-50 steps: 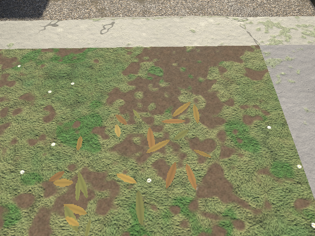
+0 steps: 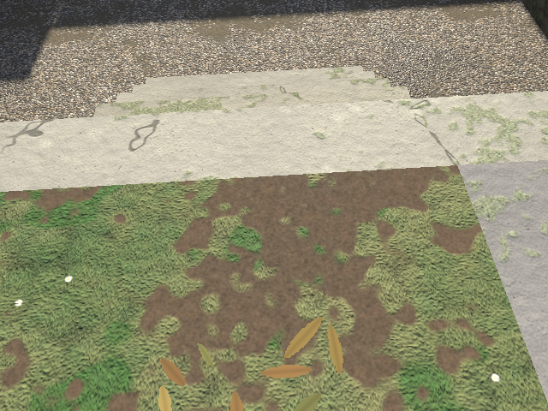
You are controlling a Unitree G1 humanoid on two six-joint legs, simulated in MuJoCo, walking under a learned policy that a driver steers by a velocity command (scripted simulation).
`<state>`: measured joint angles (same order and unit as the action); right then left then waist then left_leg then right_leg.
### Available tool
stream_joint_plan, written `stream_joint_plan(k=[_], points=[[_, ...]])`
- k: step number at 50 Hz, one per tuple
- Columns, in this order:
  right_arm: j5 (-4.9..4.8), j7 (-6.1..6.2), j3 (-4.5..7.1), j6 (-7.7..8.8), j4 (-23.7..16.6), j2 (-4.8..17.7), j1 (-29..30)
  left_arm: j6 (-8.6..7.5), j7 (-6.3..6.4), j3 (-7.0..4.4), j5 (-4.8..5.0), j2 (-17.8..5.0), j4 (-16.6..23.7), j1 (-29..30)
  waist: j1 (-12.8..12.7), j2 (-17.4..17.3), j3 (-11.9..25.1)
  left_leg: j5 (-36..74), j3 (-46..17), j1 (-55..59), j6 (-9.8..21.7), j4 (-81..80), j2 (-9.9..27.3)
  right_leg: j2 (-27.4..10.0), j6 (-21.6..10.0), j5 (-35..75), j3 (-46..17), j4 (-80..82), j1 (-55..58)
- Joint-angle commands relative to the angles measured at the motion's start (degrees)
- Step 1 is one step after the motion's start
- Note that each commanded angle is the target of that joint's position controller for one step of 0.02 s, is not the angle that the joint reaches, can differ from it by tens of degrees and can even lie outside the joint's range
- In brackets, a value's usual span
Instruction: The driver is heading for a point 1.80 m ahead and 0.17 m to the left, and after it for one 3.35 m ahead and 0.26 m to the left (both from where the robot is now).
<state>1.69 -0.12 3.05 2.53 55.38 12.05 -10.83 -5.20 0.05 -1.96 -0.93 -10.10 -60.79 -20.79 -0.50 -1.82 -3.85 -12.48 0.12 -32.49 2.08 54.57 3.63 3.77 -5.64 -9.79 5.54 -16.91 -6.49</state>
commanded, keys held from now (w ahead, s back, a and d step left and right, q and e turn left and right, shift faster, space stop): no key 1.00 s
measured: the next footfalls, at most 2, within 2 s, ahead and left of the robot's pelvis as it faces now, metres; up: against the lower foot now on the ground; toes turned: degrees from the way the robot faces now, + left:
left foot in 0.20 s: +0.19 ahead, +0.11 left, +0.00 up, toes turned +3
right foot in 0.44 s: +0.11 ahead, -0.10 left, +0.00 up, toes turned -1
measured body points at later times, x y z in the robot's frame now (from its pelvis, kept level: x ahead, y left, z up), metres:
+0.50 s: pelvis +0.09 +0.02 -0.01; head +0.09 +0.02 +0.44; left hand +0.08 +0.24 -0.17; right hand +0.12 -0.20 -0.16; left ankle +0.15 +0.10 -0.75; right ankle +0.07 -0.10 -0.75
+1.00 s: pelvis +0.10 +0.00 +0.00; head +0.10 +0.00 +0.45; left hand +0.07 +0.21 -0.17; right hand +0.08 -0.21 -0.17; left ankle +0.15 +0.10 -0.75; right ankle +0.07 -0.10 -0.75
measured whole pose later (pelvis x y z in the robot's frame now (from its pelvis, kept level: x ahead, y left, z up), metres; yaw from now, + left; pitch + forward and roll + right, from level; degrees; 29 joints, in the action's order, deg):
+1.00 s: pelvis +0.10 +0.00 +0.00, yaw +0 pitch -2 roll +0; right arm 0.4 2.0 0.0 0.4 66.4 7.4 -17.2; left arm -1.2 2.6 0.9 -0.5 -6.6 -65.5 -19.9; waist 0.6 0.0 -1.2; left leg -7.9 2.8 -12.9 1.6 22.3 -0.4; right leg 1.5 -1.9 -15.6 1.6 -22.1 -5.0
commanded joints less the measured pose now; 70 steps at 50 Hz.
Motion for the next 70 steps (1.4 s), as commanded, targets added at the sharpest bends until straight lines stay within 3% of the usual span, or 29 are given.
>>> stream_joint_plan(k=[1,6,8,9,10,11,12,13,15,18,20,22,24,26,29,53,54,56,58,60,62,64,66,68,69,70], points=[[-0.54,0.19,-0.63,-0.56,-0.47,0.12,-3.71,-0.44,0.39,-0.18,0.04,-5.79,2.2,0.01,2.03,7.3,2.42,5.43,3.14,7.29,-0.58,-8.72,-1.28,-12.66,-4.58,45.08,-3.42,2.48,-3.14],[-0.75,1.44,-1.0,-0.37,-0.04,1.12,-1.24,0.65,1.17,0.3,-0.3,-5.5,0.15,-3.03,0.16,7.59,3.01,4.5,3.19,11.01,0.74,-17.74,-2.6,-14.96,-4.87,43.07,-5.39,-2.0,2.16],[-0.63,1.88,-0.94,0.17,1.25,1.08,-3.54,1.14,1.61,0.43,-0.1,-5.2,-0.17,-1.96,1.28,6.64,2.45,4.7,2.99,15.02,1.85,-24.82,-3.07,-15.23,-4.06,39.45,-6.74,-5.99,2.71],[-0.45,2.1,-0.96,0.83,2.35,1.17,-6.23,1.26,1.76,0.47,0.16,-5.11,-0.43,-1.76,2.73,4.37,2.89,12.74,1.77,20.41,2.3,-32.22,-2.32,-13.89,-2.22,34.8,-6.61,-9.43,1.59],[-0.06,2.38,-0.21,1.65,3.47,4.72,-10.06,1.07,1.85,0.62,0.16,-4.65,-0.21,-3.83,2.46,0.35,6.37,33.55,-3.62,28.9,3.09,-31.33,3.7,-11.33,-0.03,24.02,-5.82,-14.31,-1.74],[-0.25,2.36,-0.16,1.71,3.59,6.45,-11.12,1.55,1.94,1.35,1.09,-0.96,-1.47,-11.45,-0.84,-6.34,11.08,54.02,-11.39,35.32,9.53,-28.08,13.28,-6.68,1.64,-2.82,-3.39,-19.56,-5.85],[-1.21,2.15,-0.79,0.99,3.51,3.93,-10.77,3.03,2.32,1.17,1.49,-0.93,-3.36,-12.53,1.0,-8.39,12.84,51.37,-16.29,33.23,15.45,-30.03,17.25,-3.06,2.25,-20.55,-2.65,-23.23,-6.58],[-0.98,2.05,-1.36,0.61,3.29,2.45,-9.4,3.9,2.49,0.52,0.93,-2.98,-2.49,-8.08,1.46,-7.0,9.1,40.96,-17.81,29.53,15.98,-33.61,16.53,-2.68,2.48,-26.0,-4.3,-25.65,-8.99],[-0.32,2.64,-1.82,-0.12,2.92,2.37,-5.57,5.14,2.04,0.37,0.08,-2.26,-1.53,-2.44,0.54,-4.77,5.13,24.22,-15.49,22.87,13.2,-38.6,13.49,-3.44,3.28,-23.98,-5.95,-26.57,-9.04],[-0.85,3.04,-2.01,-0.83,2.84,2.31,-1.39,6.05,1.9,1.14,-0.05,0.44,-3.31,-4.3,-2.28,-3.66,4.51,10.45,-9.79,17.32,7.81,-41.2,8.19,-3.99,4.65,-14.71,-5.35,-18.78,-2.93],[-1.5,2.82,-1.79,-1.26,3.32,2.77,-0.88,6.23,2.18,1.34,-0.03,0.47,-4.69,-5.5,-2.87,-2.51,4.29,0.24,-7.83,15.43,5.48,-40.98,6.02,-3.69,4.85,-6.6,-4.17,-10.82,0.97],[-1.91,2.44,-1.34,-1.81,4.03,3.06,-2.41,6.08,2.31,1.47,-0.71,-1.15,-3.98,-3.42,-1.28,-1.53,1.13,-12.7,-8.22,12.48,1.96,-42.47,4.42,-6.66,4.47,-3.32,-7.42,-4.59,1.1],[-1.94,2.1,-1.18,-2.4,4.66,2.03,-3.73,5.52,2.21,1.57,-0.2,-1.93,-3.91,-1.87,0.32,2.51,-3.54,-9.24,-6.09,16.12,0.83,-41.83,2.09,-7.65,3.84,-9.04,-9.21,-2.78,-8.12],[-1.36,2.01,-1.35,-2.25,5.85,0.89,-5.76,4.7,2.32,1.79,0.18,-1.3,-4.08,-1.25,1.18,4.5,-2.12,-1.8,-5.13,21.33,1.15,-38.23,1.72,-8.41,3.63,-7.62,-10.01,-0.56,-9.47],[-1.21,1.82,-1.43,-1.8,6.82,0.85,-6.69,3.95,2.59,1.85,0.29,-1.59,-3.82,-0.99,1.55,3.53,-0.12,3.29,-4.43,23.77,1.39,-36.44,1.55,-9.13,3.03,-5.69,-10.72,0.48,-8.45],[-1.31,2.31,-2.66,-1.94,11.02,-0.95,-10.17,3.79,2.65,2.37,0.42,-0.15,-4.66,-4.43,1.06,2.15,-1.47,6.95,-4.0,22.86,0.29,-35.24,1.73,-9.06,2.2,-1.63,-10.18,0.75,-6.01],[-1.28,2.28,-2.72,-1.99,11.22,-1.2,-10.54,3.79,2.62,2.37,0.34,-0.08,-4.89,-5.2,0.9,2.3,-0.41,3.25,-3.64,23.21,0.32,-35.15,1.1,-8.69,1.99,-5.98,-10.2,1.46,-5.65],[-1.12,2.08,-2.28,-2.28,10.62,-0.54,-10.04,4.17,2.52,1.38,0.23,-2.29,-4.77,-6.08,0.45,4.53,-1.83,-8.14,-1.06,20.31,0.95,-31.1,-2.03,-8.26,0.26,-20.59,-11.8,2.5,-6.94],[-0.47,1.45,-2.01,-2.36,8.87,-0.88,-7.56,4.67,2.33,0.33,0.25,-4.32,-4.39,-8.22,-1.24,7.98,-6.33,-15.27,2.49,11.15,1.26,-23.45,-5.16,-12.55,-3.29,-35.56,-18.94,7.08,-7.03],[0.63,0.63,-2.24,-1.67,6.16,-2.4,-4.14,4.51,2.32,-0.55,0.24,-5.6,-4.6,-9.62,-2.28,10.43,-10.61,-10.69,4.38,3.99,1.42,-14.53,-3.38,-20.01,-7.31,-38.14,-26.63,11.52,-6.09],[0.45,0.02,-1.65,-0.48,3.93,-0.97,-2.23,3.65,2.11,-0.98,-0.51,-5.81,-4.41,-9.72,-2.12,8.86,-10.56,-11.34,2.78,-1.46,1.92,-10.32,-1.15,-21.72,-8.79,-30.79,-27.43,11.51,-1.86],[-0.11,-0.52,-1.12,0.76,2.41,-0.18,-1.28,2.67,1.87,-1.23,-0.64,-5.76,-4.1,-9.11,-1.6,7.45,-9.14,-11.04,2.68,-1.58,2.01,-12.84,-0.55,-20.44,-8.11,-22.56,-24.02,9.52,1.65],[-0.77,-0.9,-0.72,1.54,1.73,-0.37,-2.32,1.97,1.75,-1.47,-0.35,-6.21,-3.7,-7.79,-0.17,7.51,-7.41,-8.04,4.34,5.45,2.14,-18.4,-1.81,-18.48,-6.94,-16.21,-19.83,6.92,-0.01],[-1.23,-0.85,-0.07,1.83,4.79,-0.92,-12.11,1.59,1.47,-1.54,0.18,-6.36,-2.76,-4.46,4.79,5.57,-4.78,-3.29,7.26,24.44,2.29,-26.71,-5.79,-14.32,-4.61,-9.98,-13.76,-0.56,-9.95],[-1.03,-0.29,0.99,2.17,7.18,1.19,-19.99,0.96,1.13,-1.05,-0.05,-5.02,-2.18,-3.73,8.04,0.98,-1.38,-4.62,2.67,36.68,2.91,-29.59,-3.62,-10.86,-2.84,-4.27,-9.24,-10.95,-16.3],[-0.38,0.52,2.59,2.4,8.16,7.66,-28.14,0.41,0.43,0.28,0.37,-0.34,0.71,-2.26,10.56,-14.42,2.44,-20.13,-21.33,44.96,7.21,-41.42,11.68,-2.97,0.81,-11.21,-0.62,-31.63,-27.15]])
Keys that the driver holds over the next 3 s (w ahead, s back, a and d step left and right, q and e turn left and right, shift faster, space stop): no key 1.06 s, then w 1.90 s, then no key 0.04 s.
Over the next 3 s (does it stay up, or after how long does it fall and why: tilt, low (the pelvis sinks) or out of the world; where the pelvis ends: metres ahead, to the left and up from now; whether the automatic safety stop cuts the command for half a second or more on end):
stays up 1.06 0.04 -0.03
